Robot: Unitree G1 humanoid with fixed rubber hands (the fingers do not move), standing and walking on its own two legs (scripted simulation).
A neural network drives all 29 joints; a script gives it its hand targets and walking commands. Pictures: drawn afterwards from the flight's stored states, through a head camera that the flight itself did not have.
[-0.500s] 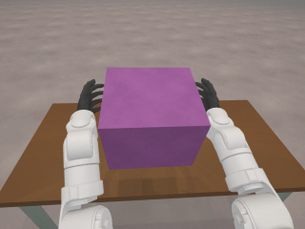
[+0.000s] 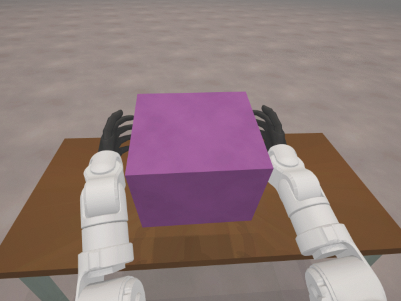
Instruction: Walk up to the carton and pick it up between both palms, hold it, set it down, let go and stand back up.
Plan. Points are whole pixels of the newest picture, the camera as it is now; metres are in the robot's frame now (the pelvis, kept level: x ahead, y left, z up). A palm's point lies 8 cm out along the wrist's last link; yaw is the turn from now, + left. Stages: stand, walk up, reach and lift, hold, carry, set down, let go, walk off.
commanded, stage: hold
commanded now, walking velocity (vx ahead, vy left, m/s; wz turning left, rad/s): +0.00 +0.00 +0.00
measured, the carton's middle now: (195, 158) +0.35 +0.00 +0.15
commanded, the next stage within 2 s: none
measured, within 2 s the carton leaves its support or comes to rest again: neither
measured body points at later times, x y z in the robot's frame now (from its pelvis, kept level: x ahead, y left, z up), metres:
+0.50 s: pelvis -0.02 +0.00 +0.00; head -0.07 +0.03 +0.45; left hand +0.36 +0.16 +0.20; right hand +0.35 -0.16 +0.19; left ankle +0.02 +0.13 -0.75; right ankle -0.01 -0.12 -0.75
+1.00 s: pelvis +0.00 +0.00 +0.00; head -0.05 +0.03 +0.45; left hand +0.37 +0.16 +0.19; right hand +0.37 -0.16 +0.18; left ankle +0.02 +0.13 -0.75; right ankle -0.01 -0.12 -0.75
